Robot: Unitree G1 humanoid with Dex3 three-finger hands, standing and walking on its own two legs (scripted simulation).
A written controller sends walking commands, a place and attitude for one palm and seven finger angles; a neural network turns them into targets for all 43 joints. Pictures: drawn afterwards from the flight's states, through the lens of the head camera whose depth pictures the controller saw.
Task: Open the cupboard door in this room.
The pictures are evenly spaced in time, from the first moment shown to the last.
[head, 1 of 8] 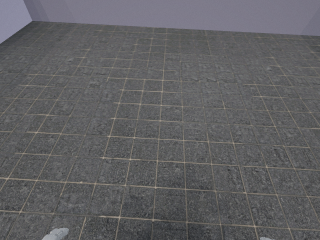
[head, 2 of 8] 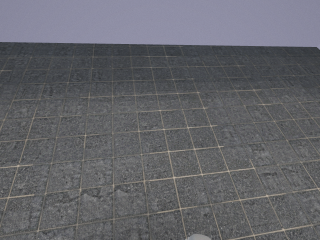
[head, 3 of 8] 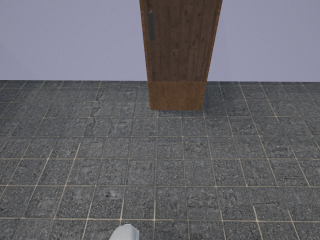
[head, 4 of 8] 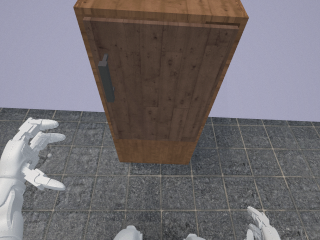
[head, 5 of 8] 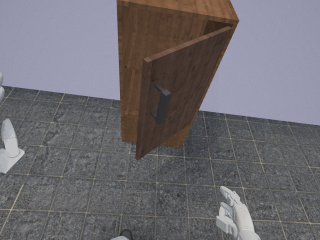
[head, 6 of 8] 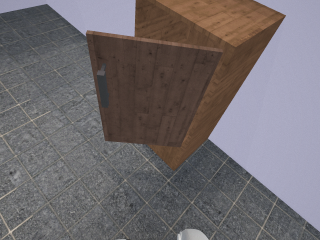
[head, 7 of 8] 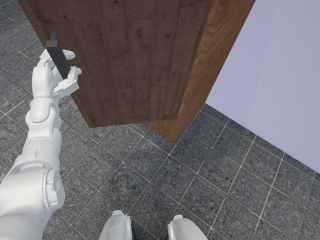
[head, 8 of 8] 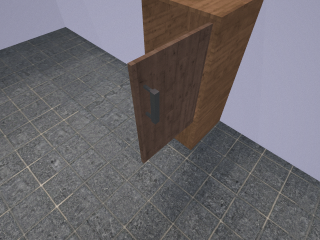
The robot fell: no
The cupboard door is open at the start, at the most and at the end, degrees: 0 88 88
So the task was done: yes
